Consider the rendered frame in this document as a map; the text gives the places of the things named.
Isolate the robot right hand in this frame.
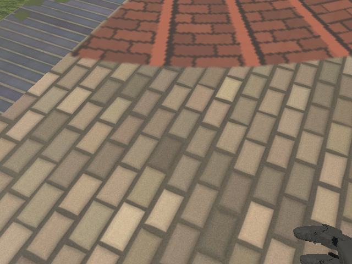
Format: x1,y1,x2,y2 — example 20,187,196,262
293,224,352,264

